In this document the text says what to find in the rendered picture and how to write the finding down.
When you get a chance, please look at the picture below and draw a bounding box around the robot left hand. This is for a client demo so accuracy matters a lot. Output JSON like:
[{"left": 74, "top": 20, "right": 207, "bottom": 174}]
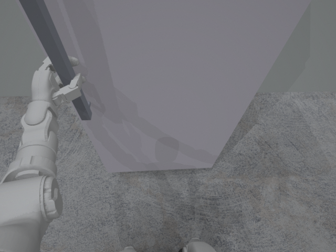
[{"left": 31, "top": 56, "right": 86, "bottom": 110}]

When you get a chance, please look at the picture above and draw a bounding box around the left robot upper arm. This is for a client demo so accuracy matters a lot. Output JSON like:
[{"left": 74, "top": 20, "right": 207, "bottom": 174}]
[{"left": 0, "top": 175, "right": 63, "bottom": 252}]

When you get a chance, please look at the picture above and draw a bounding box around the fridge door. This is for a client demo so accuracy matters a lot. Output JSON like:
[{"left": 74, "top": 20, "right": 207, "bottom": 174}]
[{"left": 15, "top": 0, "right": 311, "bottom": 173}]

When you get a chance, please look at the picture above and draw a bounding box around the right robot thigh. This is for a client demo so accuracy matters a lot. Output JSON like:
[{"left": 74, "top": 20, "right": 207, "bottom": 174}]
[{"left": 182, "top": 241, "right": 216, "bottom": 252}]

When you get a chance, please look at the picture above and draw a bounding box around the handle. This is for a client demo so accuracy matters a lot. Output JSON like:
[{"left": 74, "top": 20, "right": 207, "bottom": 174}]
[{"left": 19, "top": 0, "right": 92, "bottom": 120}]

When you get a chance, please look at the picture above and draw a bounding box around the robot right shin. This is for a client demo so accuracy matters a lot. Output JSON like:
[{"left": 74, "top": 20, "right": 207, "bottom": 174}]
[{"left": 187, "top": 238, "right": 200, "bottom": 245}]

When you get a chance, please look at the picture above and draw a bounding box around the robot left forearm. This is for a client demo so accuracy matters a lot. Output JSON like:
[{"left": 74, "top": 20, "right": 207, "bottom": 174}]
[{"left": 0, "top": 101, "right": 59, "bottom": 185}]

